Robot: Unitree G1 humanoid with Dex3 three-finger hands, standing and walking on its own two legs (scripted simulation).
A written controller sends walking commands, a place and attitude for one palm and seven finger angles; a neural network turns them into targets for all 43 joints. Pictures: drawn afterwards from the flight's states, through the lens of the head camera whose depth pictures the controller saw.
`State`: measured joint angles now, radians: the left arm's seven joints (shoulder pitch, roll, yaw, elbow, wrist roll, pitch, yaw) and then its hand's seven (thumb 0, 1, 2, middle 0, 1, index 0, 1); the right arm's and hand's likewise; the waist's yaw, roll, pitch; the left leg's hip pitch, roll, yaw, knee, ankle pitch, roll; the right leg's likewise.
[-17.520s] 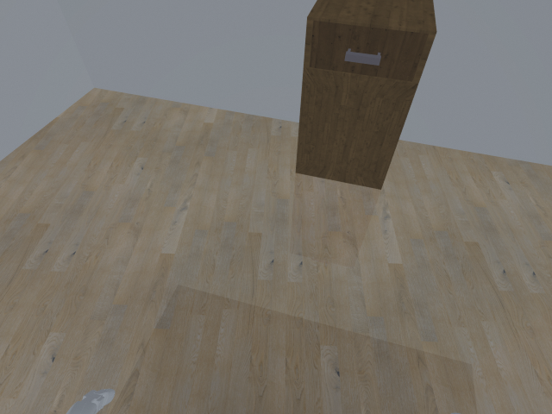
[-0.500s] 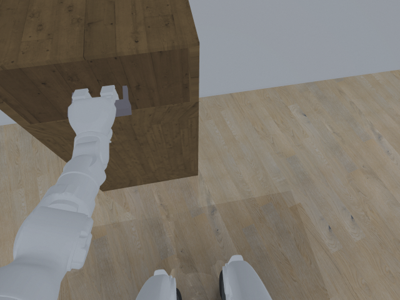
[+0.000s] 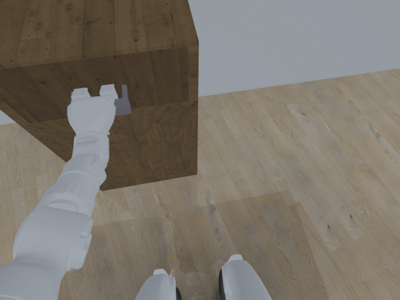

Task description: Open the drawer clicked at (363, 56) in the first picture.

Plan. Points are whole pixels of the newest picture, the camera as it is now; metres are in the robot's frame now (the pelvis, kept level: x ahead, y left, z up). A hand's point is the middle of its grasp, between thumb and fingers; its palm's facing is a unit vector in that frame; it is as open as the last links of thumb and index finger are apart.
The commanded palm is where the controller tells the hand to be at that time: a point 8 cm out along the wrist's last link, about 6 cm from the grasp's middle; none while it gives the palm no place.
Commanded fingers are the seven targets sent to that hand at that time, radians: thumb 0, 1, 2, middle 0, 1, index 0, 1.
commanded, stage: pull the drawer open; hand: left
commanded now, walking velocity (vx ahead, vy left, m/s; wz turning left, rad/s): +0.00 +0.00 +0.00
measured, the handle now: (99, 101) +0.54 +0.19 +0.00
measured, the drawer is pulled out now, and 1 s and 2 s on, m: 0.00 0.06 0.12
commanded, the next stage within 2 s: none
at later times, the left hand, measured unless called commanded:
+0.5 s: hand (103, 143) +0.45 +0.18 -0.02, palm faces -0.01 -0.05 -1.00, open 6.1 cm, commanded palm +0.40 +0.18 +0.02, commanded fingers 0.00 0.90 0.90 -0.40 -1.35 -0.40 -1.35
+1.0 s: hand (102, 149) +0.43 +0.18 -0.02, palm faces -0.03 +0.00 -1.00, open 6.2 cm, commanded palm +0.41 +0.18 +0.02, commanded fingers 0.00 0.90 0.90 -0.40 -1.35 -0.40 -1.35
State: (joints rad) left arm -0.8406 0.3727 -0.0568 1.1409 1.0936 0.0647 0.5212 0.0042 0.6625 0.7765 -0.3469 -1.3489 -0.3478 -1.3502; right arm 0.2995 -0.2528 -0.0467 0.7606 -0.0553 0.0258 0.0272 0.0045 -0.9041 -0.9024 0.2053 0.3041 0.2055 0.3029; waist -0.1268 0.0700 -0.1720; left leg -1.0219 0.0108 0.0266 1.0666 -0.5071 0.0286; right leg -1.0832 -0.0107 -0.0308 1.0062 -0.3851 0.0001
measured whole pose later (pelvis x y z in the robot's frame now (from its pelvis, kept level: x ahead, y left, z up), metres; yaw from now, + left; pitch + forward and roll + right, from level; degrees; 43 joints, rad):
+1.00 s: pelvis +0.00 +0.00 +0.01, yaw +1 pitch +22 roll +0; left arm -0.65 0.27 -0.12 1.03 1.11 0.09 0.56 -0.01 0.66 0.78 -0.36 -1.35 -0.34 -1.35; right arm 0.23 -0.22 -0.05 0.75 -0.04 0.06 0.00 0.01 -0.90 -0.90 0.21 0.30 0.21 0.30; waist -0.06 0.06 -0.17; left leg -0.90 0.00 0.02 1.01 -0.49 0.02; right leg -0.97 -0.02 -0.03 0.97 -0.39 0.00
